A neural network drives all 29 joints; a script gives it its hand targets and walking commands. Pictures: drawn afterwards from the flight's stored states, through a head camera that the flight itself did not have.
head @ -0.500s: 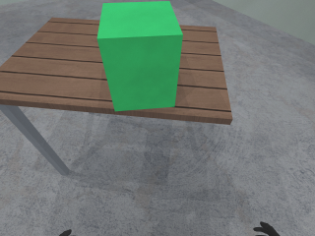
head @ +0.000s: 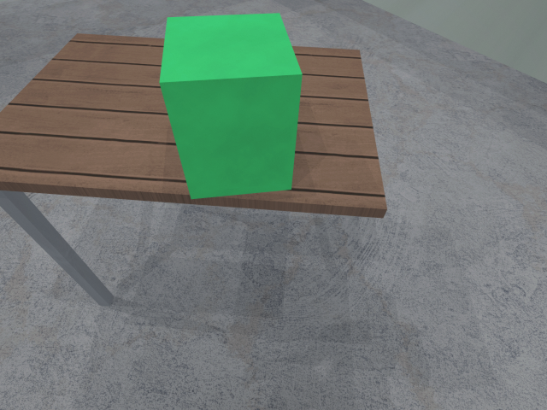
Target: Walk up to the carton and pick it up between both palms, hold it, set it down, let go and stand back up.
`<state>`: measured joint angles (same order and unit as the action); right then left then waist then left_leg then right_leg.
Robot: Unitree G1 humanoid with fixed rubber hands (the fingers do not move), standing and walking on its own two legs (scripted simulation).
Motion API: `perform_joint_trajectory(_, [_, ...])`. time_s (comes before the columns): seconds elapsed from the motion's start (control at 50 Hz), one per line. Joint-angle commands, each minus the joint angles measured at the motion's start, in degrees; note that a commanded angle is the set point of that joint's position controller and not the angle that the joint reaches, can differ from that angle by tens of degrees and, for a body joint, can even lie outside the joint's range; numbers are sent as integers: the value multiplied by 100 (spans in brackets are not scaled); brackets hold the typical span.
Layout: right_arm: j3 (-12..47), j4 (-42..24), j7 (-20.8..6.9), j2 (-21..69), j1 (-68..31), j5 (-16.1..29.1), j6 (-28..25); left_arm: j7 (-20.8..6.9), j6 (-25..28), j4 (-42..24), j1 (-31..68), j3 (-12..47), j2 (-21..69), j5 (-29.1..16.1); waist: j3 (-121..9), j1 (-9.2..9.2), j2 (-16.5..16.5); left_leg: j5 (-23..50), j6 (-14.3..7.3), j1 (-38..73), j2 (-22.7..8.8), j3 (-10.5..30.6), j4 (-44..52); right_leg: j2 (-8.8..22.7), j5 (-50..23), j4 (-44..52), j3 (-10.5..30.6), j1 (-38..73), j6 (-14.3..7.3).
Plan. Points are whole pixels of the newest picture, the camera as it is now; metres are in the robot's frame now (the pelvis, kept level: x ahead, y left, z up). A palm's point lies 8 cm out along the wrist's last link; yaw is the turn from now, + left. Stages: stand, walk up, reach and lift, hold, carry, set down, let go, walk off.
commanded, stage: stand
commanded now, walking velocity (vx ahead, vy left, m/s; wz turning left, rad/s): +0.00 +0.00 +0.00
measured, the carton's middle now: (233, 109) +0.62 +0.09 +0.09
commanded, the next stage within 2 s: none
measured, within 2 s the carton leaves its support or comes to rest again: neither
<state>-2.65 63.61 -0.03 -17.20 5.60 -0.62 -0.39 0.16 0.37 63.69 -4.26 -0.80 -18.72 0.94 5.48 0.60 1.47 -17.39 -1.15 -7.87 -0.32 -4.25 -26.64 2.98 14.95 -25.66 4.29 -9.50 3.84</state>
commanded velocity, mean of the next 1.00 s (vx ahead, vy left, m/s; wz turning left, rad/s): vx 0.00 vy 0.00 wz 0.00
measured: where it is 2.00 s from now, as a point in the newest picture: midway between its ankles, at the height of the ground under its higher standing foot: outside the picture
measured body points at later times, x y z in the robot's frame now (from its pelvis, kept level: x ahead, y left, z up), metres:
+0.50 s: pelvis +0.00 -0.01 +0.01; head +0.02 +0.00 +0.46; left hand +0.09 +0.27 -0.13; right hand +0.07 -0.30 -0.13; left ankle -0.03 +0.10 -0.74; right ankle -0.01 -0.17 -0.74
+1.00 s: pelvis +0.00 -0.01 +0.01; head +0.02 -0.01 +0.46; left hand +0.08 +0.27 -0.13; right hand +0.07 -0.30 -0.13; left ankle -0.03 +0.10 -0.74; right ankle -0.01 -0.17 -0.74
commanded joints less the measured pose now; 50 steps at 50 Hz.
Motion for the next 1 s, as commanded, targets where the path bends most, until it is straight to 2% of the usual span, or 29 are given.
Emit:
perform_joint_trajectory(0.0, [-281, -339, 50, -1364, -223, 10, -158, 81, 199, -384, 306, -239, -1287, 20, -889, -5, -12, 1677, -61, 293, -648, 511, 730, 333, -1880, 386, 114, 349, -531])
perform_joint_trajectory(0.02, [-292, -310, 42, -1316, -114, 18, -177, 80, 197, -349, 265, -239, -1246, 7, -903, 67, -108, 1735, -71, 350, -651, 494, 699, 335, -1955, 433, 126, 346, -505])
perform_joint_trajectory(0.04, [-277, -343, 36, -1312, -220, -27, -173, 82, 189, -357, 275, -188, -1190, 36, -821, 42, -211, 1759, -56, 329, -626, 461, 703, 356, -2004, 483, 157, 334, -518])
perform_joint_trajectory(0.12, [-282, -358, 40, -1274, -301, 1, -163, 100, 166, -424, 378, -159, -1100, 6, -762, 58, -52, 1647, -28, 277, -686, 525, 821, 332, -1785, 582, 112, 316, -507])
perform_joint_trajectory(0.18, [-296, -215, 21, -1311, -182, 0, -121, 95, 168, -321, 218, -187, -1219, 15, -778, 17, -257, 1515, 1, 277, -699, 520, 907, 359, -1635, 638, 126, 370, -493])
perform_joint_trajectory(0.22, [-264, -250, 37, -1200, -162, 32, -124, 92, 172, -351, 285, -183, -1178, 39, -688, 65, -133, 1491, -12, 230, -682, 560, 938, 342, -1629, 678, 152, 308, -503])
perform_joint_trajectory(0.24, [-288, -249, 42, -1317, -220, 6, -131, 89, 191, -349, 195, -151, -1152, 16, -799, 4, -200, 1510, -2, 275, -650, 539, 933, 368, -1693, 675, 174, 398, -500])
perform_joint_trajectory(0.26, [-259, -258, 23, -1176, -219, -11, -130, 103, 183, -351, 301, -178, -1246, 55, -698, 55, -44, 1604, 25, 264, -669, 494, 935, 388, -1699, 638, 149, 324, -491])
perform_joint_trajectory(0.3, [-328, -275, 46, -1349, -275, 3, -138, 89, 183, -341, 226, -144, -1167, 11, -755, 16, -186, 1723, -21, 349, -663, 521, 934, 370, -1779, 684, 139, 374, -473])
perform_joint_trajectory(0.34, [-292, -309, 40, -1267, -285, 20, -129, 81, 197, -397, 289, -138, -1132, 18, -799, 49, -153, 1671, -5, 293, -686, 576, 916, 364, -1720, 714, 121, 421, -483])
perform_joint_trajectory(0.36, [-308, -232, 35, -1319, -173, 17, -140, 76, 194, -400, 194, -123, -1103, 13, -731, 1, -145, 1565, 7, 268, -682, 555, 956, 387, -1693, 752, 163, 428, -480])
perform_joint_trajectory(0.4, [-329, -242, 41, -1354, -211, 8, -128, 83, 186, -382, 267, -150, -1262, 40, -716, 47, 72, 1718, 20, 342, -683, 535, 919, 357, -1864, 710, 66, 325, -451])
perform_joint_trajectory(0.44, [-273, -269, 15, -1251, -279, 26, -111, 118, 192, -422, 314, -139, -1233, 47, -744, 52, -155, 1778, 14, 318, -697, 475, 888, 386, -1904, 707, 119, 349, -480])
perform_joint_trajectory(0.48, [-289, -208, 41, -1327, -93, 36, -127, 111, 177, -439, 322, -160, -1232, -11, -842, 125, -178, 1993, 30, 450, -671, 489, 892, 380, -2102, 695, 167, 387, -497])
perform_joint_trajectory(0.52, [-270, -266, 20, -1256, -171, 23, -138, 129, 180, -384, 216, -142, -1230, -6, -870, 86, -16, 1912, 5, 477, -704, 535, 955, 378, -1985, 737, 132, 409, -484])
perform_joint_trajectory(0.54, [-275, -278, 35, -1293, -204, 15, -147, 103, 181, -417, 274, -132, -1145, 6, -771, 62, -179, 1945, 11, 324, -700, 504, 938, 399, -1978, 764, 141, 480, -469])
perform_joint_trajectory(0.58, [-258, -223, 28, -1345, -198, 13, -141, 98, 158, -380, 187, -134, -1174, -17, -692, 1, -194, 1918, 43, 279, -654, 507, 966, 381, -1984, 774, 96, 493, -456])
perform_joint_trajectory(0.6, [-260, -278, 42, -1265, -238, 10, -145, 88, 161, -421, 208, -114, -1154, -9, -742, 6, -63, 1927, 29, 373, -694, 490, 1005, 404, -1951, 752, 98, 400, -475])
perform_joint_trajectory(0.64, [-224, -245, 11, -1250, -161, 17, -160, 105, 174, -380, 187, -134, -1222, 15, -787, 23, -202, 1953, 26, 368, -714, 489, 973, 417, -1975, 757, 107, 490, -493])
perform_joint_trajectory(0.66, [-204, -270, 10, -1213, -182, 33, -180, 103, 161, -374, 217, -164, -1263, 3, -752, 39, -130, 1926, 48, 385, -696, 499, 949, 382, -1929, 796, 131, 457, -495])
perform_joint_trajectory(0.7, [-252, -254, 28, -1370, -238, 35, -135, 103, 158, -414, 278, -167, -1291, 20, -799, 29, -215, 1970, 8, 386, -709, 461, 958, 392, -2032, 793, 130, 493, -486])
perform_joint_trajectory(0.72, [-222, -237, 48, -1300, -131, 26, -127, 90, 151, -376, 144, -166, -1252, 16, -840, 46, -60, 2053, 9, 380, -695, 470, 936, 391, -2192, 779, 77, 566, -469])
perform_joint_trajectory(0.8, [-171, -248, 47, -1305, -167, 37, -129, 88, 170, -395, 137, -141, -1200, 2, -812, 22, -179, 1929, 15, 499, -700, 477, 999, 394, -2042, 843, 121, 436, -438])
perform_joint_trajectory(0.84, [-197, -263, 41, -1310, -176, 48, -140, 92, 175, -383, 196, -138, -1180, 9, -798, 44, -39, 1994, 21, 490, -728, 496, 1010, 371, -2057, 781, 83, 408, -460])
perform_joint_trajectory(0.86, [-193, -273, 54, -1342, -166, 16, -137, 82, 161, -373, 138, -147, -1192, -13, -754, -8, -167, 2067, 25, 533, -699, 483, 1012, 360, -2000, 818, 80, 390, -430])
perform_joint_trajectory(0.9, [-184, -276, 68, -1265, -187, 55, -123, 85, 162, -376, 200, -115, -1143, 8, -813, 58, -111, 2101, 12, 535, -740, 464, 958, 374, -2046, 832, 97, 385, -429])
perform_joint_trajectory(0.92, [-159, -283, 66, -1281, -233, 38, -118, 85, 192, -396, 135, -146, -1186, 7, -817, -31, -45, 1963, 26, 491, -726, 450, 996, 354, -1977, 815, 80, 410, -440])
perform_joint_trajectory(0.96, [-174, -254, 52, -1364, -160, 54, -107, 86, 148, -364, 259, -142, -1259, -5, -802, 69, -164, 1806, 47, 458, -689, 427, 1064, 391, -1987, 788, 114, 415, -450])
perform_joint_trajectory(0.98, [-171, -207, 75, -1341, -147, 17, -92, 75, 154, -321, 92, -187, -1294, -13, -661, -36, -66, 1824, 31, 454, -701, 462, 1061, 351, -1892, 870, 140, 343, -433])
